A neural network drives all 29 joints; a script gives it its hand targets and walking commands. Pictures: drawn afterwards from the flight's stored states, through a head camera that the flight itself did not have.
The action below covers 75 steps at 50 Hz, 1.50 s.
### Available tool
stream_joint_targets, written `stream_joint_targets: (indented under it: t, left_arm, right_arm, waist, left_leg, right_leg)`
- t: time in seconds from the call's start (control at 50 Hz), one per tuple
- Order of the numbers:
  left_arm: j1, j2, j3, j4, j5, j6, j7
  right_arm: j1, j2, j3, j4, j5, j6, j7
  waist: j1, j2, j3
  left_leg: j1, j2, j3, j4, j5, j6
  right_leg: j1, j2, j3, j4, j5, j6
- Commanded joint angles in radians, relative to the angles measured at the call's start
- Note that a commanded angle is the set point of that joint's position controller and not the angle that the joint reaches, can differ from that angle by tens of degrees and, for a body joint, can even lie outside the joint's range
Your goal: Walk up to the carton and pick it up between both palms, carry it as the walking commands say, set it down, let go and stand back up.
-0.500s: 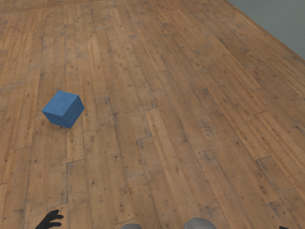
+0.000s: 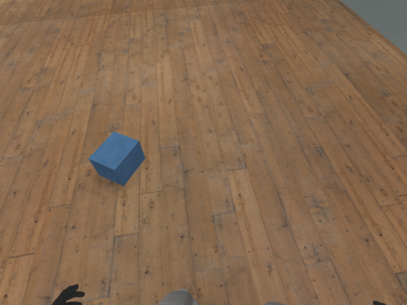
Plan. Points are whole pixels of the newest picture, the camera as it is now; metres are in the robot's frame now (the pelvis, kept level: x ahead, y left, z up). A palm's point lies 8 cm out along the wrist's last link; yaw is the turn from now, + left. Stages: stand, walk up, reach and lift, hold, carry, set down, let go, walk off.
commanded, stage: walk up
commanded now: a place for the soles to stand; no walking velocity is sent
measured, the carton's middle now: (118, 158) +0.93 +0.55 -0.67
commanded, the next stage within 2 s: none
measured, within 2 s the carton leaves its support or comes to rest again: neither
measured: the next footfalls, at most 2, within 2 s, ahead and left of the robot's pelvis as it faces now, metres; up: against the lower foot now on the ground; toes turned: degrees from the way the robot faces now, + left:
right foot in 0.22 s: +0.17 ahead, -0.11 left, +0.00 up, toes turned -3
left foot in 0.56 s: +0.28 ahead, +0.21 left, +0.00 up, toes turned +2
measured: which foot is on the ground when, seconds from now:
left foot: down 0.00-0.20, up 0.22-0.54, down 0.56-0.80, up 0.82-1.00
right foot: up 0.00-0.20, down 0.22-0.54, up 0.56-0.78, down 0.80-1.00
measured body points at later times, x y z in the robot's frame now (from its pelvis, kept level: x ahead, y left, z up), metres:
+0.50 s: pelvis +0.15 +0.04 +0.01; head +0.18 +0.03 +0.46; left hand +0.20 +0.38 -0.08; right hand +0.26 -0.26 -0.11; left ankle +0.23 +0.21 -0.69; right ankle +0.13 -0.11 -0.72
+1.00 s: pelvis +0.28 +0.11 +0.01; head +0.31 +0.09 +0.46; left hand +0.29 +0.45 -0.07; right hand +0.41 -0.19 -0.11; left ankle +0.31 +0.27 -0.67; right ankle +0.30 -0.03 -0.72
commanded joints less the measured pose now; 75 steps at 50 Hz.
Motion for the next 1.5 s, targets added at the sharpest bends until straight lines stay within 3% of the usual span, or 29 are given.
stream_joint_targets:
  t: [0.0,0.1,0.16,0.2,0.22,0.32,0.48,0.52,0.54,0.56,0.6,0.72,0.76,0.78,0.8,0.84,0.96,1.08,1.1,1.12,1.14,1.18,1.3,1.36,1.38,1.4,1.42,1.44,1.48]
  left_arm:
    - [0.016,0.245,0.077,-0.099,-0.032,-0.018,-0.004]
    - [0.021,0.221,0.096,-0.071,-0.015,-0.029,-0.004]
    - [0.178,0.211,0.098,-0.025,-0.011,-0.055,0.009]
    - [0.305,0.374,0.148,-0.032,0.019,-0.065,0.033]
    - [0.217,0.392,0.155,-0.056,0.008,-0.063,0.036]
    - [0.106,0.282,0.124,-0.095,-0.003,-0.064,0.01]
    - [-0.042,0.316,0.12,-0.126,-0.009,-0.03,-0.002]
    - [-0.021,0.231,0.093,-0.134,-0.006,-0.016,0.002]
    - [-0.051,0.151,0.068,-0.163,-0.009,-0.013,0.003]
    - [-0.048,0.163,0.059,-0.201,-0.024,-0.017,0.006]
    - [0.016,0.237,0.072,-0.128,-0.031,-0.014,0.003]
    - [0.058,0.212,0.092,-0.081,-0.018,-0.028,0.0]
    - [0.196,0.207,0.097,-0.037,-0.014,-0.046,0.009]
    - [0.293,0.285,0.121,-0.019,0.005,-0.056,0.021]
    - [0.32,0.371,0.147,-0.041,0.018,-0.056,0.032]
    - [0.16,0.36,0.147,-0.082,-0.001,-0.058,0.027]
    - [0.133,0.288,0.124,-0.105,-0.004,-0.05,0.007]
    - [-0.044,0.305,0.113,-0.146,-0.005,-0.02,-0.001]
    - [-0.007,0.247,0.096,-0.144,-0.002,-0.012,0.002]
    - [-0.033,0.17,0.073,-0.167,-0.009,-0.005,0.004]
    - [-0.05,0.145,0.055,-0.2,-0.019,-0.006,0.008]
    - [0.038,0.247,0.074,-0.133,-0.027,0.003,0.006]
    - [0.056,0.219,0.095,-0.094,-0.015,-0.01,-0.006]
    - [0.185,0.201,0.097,-0.051,-0.014,-0.035,0.007]
    - [0.279,0.264,0.114,-0.036,0.001,-0.047,0.018]
    - [0.342,0.358,0.145,-0.039,0.019,-0.05,0.031]
    - [0.273,0.391,0.155,-0.069,0.01,-0.05,0.035]
    - [0.203,0.363,0.149,-0.081,-0.004,-0.05,0.033]
    - [0.12,0.303,0.137,-0.106,-0.005,-0.051,0.024]
  right_arm:
    - [0.037,-0.294,-0.076,-0.077,-0.012,-0.023,-0.028]
    - [0.024,-0.259,-0.066,-0.083,-0.038,-0.013,-0.008]
    - [-0.074,-0.216,-0.049,-0.123,-0.019,-0.004,-0.005]
    - [-0.044,-0.076,-0.005,-0.155,-0.022,-0.019,-0.017]
    - [-0.07,-0.168,-0.027,-0.138,-0.03,-0.017,-0.023]
    - [0.006,-0.188,-0.052,-0.076,-0.019,-0.021,0.015]
    - [0.079,-0.169,-0.054,-0.047,-0.013,-0.022,0.016]
    - [0.283,-0.243,-0.085,0.025,-0.028,-0.028,-0.015]
    - [0.322,-0.328,-0.103,0.014,-0.048,-0.027,-0.039]
    - [0.226,-0.405,-0.098,-0.036,-0.033,-0.036,-0.039]
    - [0.093,-0.322,-0.081,-0.061,-0.009,-0.037,-0.039]
    - [0.043,-0.257,-0.061,-0.083,-0.036,-0.015,-0.024]
    - [-0.051,-0.222,-0.046,-0.119,-0.02,-0.005,-0.021]
    - [-0.047,-0.137,-0.02,-0.141,-0.016,-0.008,-0.023]
    - [-0.03,-0.083,-0.003,-0.155,-0.02,-0.019,-0.029]
    - [-0.016,-0.217,-0.039,-0.107,-0.023,-0.019,-0.028]
    - [-0.012,-0.165,-0.039,-0.087,-0.015,-0.023,0.007]
    - [0.16,-0.19,-0.059,-0.018,-0.015,-0.024,0.0]
    - [0.268,-0.233,-0.077,0.025,-0.023,-0.028,-0.015]
    - [0.337,-0.306,-0.095,0.019,-0.046,-0.03,-0.038]
    - [0.27,-0.373,-0.089,-0.022,-0.041,-0.038,-0.046]
    - [0.111,-0.336,-0.082,-0.06,-0.008,-0.043,-0.048]
    - [0.087,-0.264,-0.06,-0.07,-0.04,-0.022,-0.036]
    - [-0.008,-0.239,-0.051,-0.11,-0.025,-0.009,-0.029]
    - [-0.014,-0.169,-0.029,-0.127,-0.02,-0.008,-0.031]
    - [0.014,-0.082,-0.003,-0.145,-0.015,-0.019,-0.034]
    - [-0.021,-0.155,-0.02,-0.136,-0.032,-0.022,-0.042]
    - [-0.005,-0.215,-0.036,-0.107,-0.027,-0.02,-0.038]
    - [0.046,-0.214,-0.043,-0.081,-0.025,-0.023,-0.021]
  waist:
    - [0.011,0.135,-0.05]
    - [-0.023,0.182,-0.036]
    - [0.086,0.095,-0.116]
    - [0.149,-0.251,-0.191]
    - [0.126,-0.099,-0.122]
    - [0.05,-0.15,-0.088]
    - [-0.055,-0.247,-0.099]
    - [-0.155,0.068,-0.151]
    - [-0.16,0.327,-0.057]
    - [-0.074,0.378,-0.045]
    - [0.005,0.121,-0.045]
    - [-0.013,0.186,-0.046]
    - [0.086,0.102,-0.101]
    - [0.14,-0.099,-0.153]
    - [0.151,-0.243,-0.168]
    - [0.082,-0.028,-0.05]
    - [0.062,-0.185,-0.07]
    - [-0.081,-0.181,-0.109]
    - [-0.125,0.021,-0.15]
    - [-0.165,0.257,-0.057]
    - [-0.096,0.368,0.024]
    - [0.004,0.112,-0.032]
    - [-0.028,0.18,-0.001]
    - [0.063,0.115,-0.081]
    - [0.118,-0.036,-0.128]
    - [0.151,-0.268,-0.184]
    - [0.129,-0.125,-0.107]
    - [0.095,-0.007,-0.052]
    - [0.047,-0.067,-0.018]
  left_leg:
    - [0.19,0.153,-0.489,-0.409,-0.211,0.211]
    - [0.064,0.138,-0.42,-0.406,-0.218,0.25]
    - [-0.102,0.069,-0.288,-0.191,-0.159,0.174]
    - [-0.406,-0.106,-0.09,0.291,-0.285,0.035]
    - [-0.456,-0.025,-0.123,0.401,-0.23,0.007]
    - [-0.297,0.069,-0.029,0.279,-0.033,-0.03]
    - [0.112,0.051,0.176,-0.075,0.098,-0.014]
    - [0.348,-0.04,0.101,-0.192,-0.061,0.059]
    - [0.329,0.14,-0.308,-0.285,-0.091,0.152]
    - [0.297,0.208,-0.714,-0.445,-0.088,0.22]
    - [0.248,0.192,-0.586,-0.38,-0.132,0.236]
    - [0.063,0.134,-0.403,-0.348,-0.1,0.245]
    - [-0.099,0.071,-0.292,-0.174,-0.116,0.178]
    - [-0.259,-0.025,-0.194,0.062,-0.222,0.103]
    - [-0.395,-0.107,-0.094,0.293,-0.277,0.036]
    - [-0.414,0.02,-0.14,0.405,-0.154,0.002]
    - [-0.251,0.055,0.016,0.18,-0.033,-0.032]
    - [0.197,0.024,0.17,-0.09,0.055,-0.003]
    - [0.332,-0.045,0.137,-0.139,-0.05,0.03]
    - [0.321,0.087,-0.22,-0.28,-0.209,0.119]
    - [0.244,0.182,-0.648,-0.449,-0.218,0.177]
    - [0.232,0.199,-0.654,-0.409,-0.245,0.226]
    - [0.057,0.136,-0.435,-0.391,-0.233,0.247]
    - [-0.063,0.079,-0.309,-0.212,-0.133,0.191]
    - [-0.199,0.007,-0.234,-0.01,-0.201,0.124]
    - [-0.342,-0.11,-0.099,0.266,-0.266,0.046]
    - [-0.439,-0.059,-0.108,0.38,-0.265,0.013]
    - [-0.419,-0.005,-0.142,0.41,-0.183,0.004]
    - [-0.364,0.044,-0.114,0.347,-0.106,-0.011]
  right_leg:
    - [-0.282,0.042,0.116,0.071,-0.059,-0.053]
    - [-0.12,0.105,0.025,-0.224,-0.002,-0.031]
    - [0.244,0.129,0.022,-0.514,0.226,-0.057]
    - [0.534,-0.316,0.551,-0.724,-0.097,-0.146]
    - [0.42,-0.418,0.633,-0.788,-0.197,-0.211]
    - [0.323,-0.219,0.138,-0.695,0.259,-0.189]
    - [0.139,-0.174,-0.07,-0.531,0.39,-0.125]
    - [0.006,-0.065,-0.079,-0.045,0.363,-0.09]
    - [-0.247,0.028,-0.037,0.245,-0.003,-0.053]
    - [-0.43,0.125,0.09,0.285,-0.163,-0.05]
    - [-0.328,0.049,0.133,0.157,-0.071,-0.057]
    - [-0.073,0.108,0.018,-0.259,-0.009,-0.039]
    - [0.239,0.126,0.014,-0.504,0.205,-0.06]
    - [0.432,0.001,0.211,-0.606,0.102,-0.087]
    - [0.506,-0.307,0.551,-0.721,-0.111,-0.155]
    - [0.333,-0.368,0.537,-0.741,-0.148,-0.248]
    - [0.304,-0.218,0.077,-0.622,0.443,-0.203]
    - [0.075,-0.151,-0.058,-0.411,0.268,-0.115]
    - [0.009,-0.08,-0.07,-0.131,0.265,-0.098]
    - [-0.212,-0.003,-0.042,0.18,0.094,-0.063]
    - [-0.412,0.1,0.059,0.28,-0.159,-0.048]
    - [-0.346,0.046,0.151,0.226,-0.049,-0.057]
    - [-0.138,0.086,0.039,-0.18,-0.029,-0.035]
    - [0.178,0.127,0.004,-0.469,0.185,-0.054]
    - [0.368,0.053,0.146,-0.564,0.14,-0.074]
    - [0.495,-0.224,0.474,-0.674,-0.103,-0.134]
    - [0.418,-0.394,0.656,-0.743,-0.196,-0.23]
    - [0.335,-0.365,0.588,-0.73,-0.197,-0.254]
    - [0.288,-0.269,0.362,-0.685,0.003,-0.223]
